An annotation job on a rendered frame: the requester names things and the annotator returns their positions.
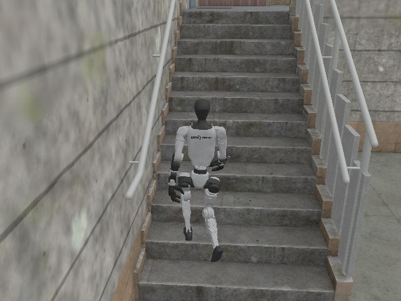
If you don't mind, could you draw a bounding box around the robot left shin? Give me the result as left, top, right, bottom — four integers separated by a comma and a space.
181, 193, 191, 233

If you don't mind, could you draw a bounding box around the robot right forearm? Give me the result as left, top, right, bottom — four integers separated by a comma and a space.
218, 151, 227, 166

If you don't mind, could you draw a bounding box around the robot left foot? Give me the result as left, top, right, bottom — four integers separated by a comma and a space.
184, 227, 192, 241

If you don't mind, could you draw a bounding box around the left robot upper arm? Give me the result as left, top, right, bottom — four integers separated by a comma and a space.
174, 126, 189, 162

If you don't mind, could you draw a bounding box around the robot left hand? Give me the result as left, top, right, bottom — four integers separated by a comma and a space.
169, 185, 184, 203

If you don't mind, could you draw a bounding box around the robot right hand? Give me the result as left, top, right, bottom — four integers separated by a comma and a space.
209, 160, 224, 171

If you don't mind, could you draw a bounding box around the right robot upper arm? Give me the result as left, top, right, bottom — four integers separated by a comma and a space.
215, 126, 227, 159

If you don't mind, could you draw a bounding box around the robot left forearm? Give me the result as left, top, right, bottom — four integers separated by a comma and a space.
169, 153, 180, 186

